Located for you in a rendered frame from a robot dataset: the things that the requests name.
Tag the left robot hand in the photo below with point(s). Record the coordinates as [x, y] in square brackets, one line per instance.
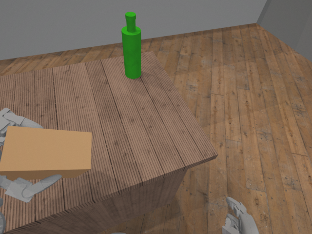
[20, 188]

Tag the sponge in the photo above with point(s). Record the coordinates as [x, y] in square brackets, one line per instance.
[37, 153]

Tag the right robot hand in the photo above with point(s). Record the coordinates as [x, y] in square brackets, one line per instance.
[245, 223]

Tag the table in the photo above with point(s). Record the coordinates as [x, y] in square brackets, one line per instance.
[144, 139]

